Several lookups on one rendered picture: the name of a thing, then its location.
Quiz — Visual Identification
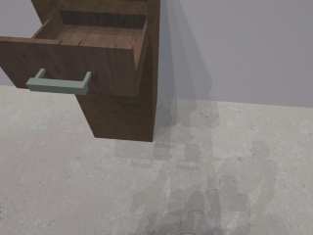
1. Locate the handle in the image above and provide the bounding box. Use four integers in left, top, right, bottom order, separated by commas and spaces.
25, 69, 92, 95

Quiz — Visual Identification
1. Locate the drawer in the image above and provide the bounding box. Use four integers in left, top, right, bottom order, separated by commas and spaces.
0, 9, 149, 97

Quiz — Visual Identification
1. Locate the cabinet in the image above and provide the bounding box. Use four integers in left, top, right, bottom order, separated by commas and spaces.
31, 0, 160, 142

